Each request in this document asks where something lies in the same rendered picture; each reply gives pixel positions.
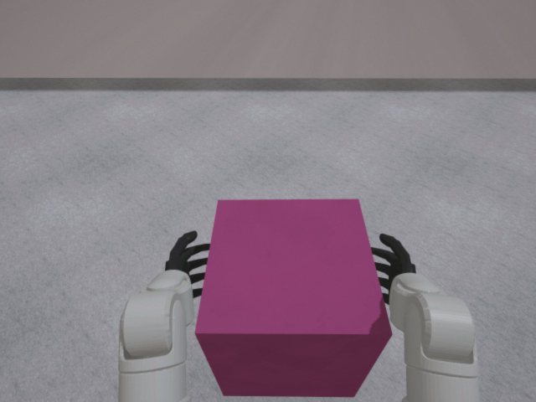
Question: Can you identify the robot right forearm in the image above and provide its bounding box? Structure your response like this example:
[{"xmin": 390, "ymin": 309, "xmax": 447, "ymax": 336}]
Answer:
[{"xmin": 389, "ymin": 273, "xmax": 480, "ymax": 402}]

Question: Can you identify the right robot hand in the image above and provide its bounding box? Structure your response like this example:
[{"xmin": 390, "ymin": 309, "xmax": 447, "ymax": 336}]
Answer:
[{"xmin": 371, "ymin": 234, "xmax": 416, "ymax": 305}]

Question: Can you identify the carton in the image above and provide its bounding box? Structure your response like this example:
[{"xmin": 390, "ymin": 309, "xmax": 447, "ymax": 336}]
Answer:
[{"xmin": 195, "ymin": 199, "xmax": 393, "ymax": 397}]

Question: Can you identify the left robot hand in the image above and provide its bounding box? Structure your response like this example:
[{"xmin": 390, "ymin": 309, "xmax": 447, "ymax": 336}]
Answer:
[{"xmin": 165, "ymin": 231, "xmax": 210, "ymax": 298}]

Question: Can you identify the robot left forearm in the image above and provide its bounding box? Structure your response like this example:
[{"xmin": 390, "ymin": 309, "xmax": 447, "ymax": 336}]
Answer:
[{"xmin": 118, "ymin": 270, "xmax": 194, "ymax": 402}]

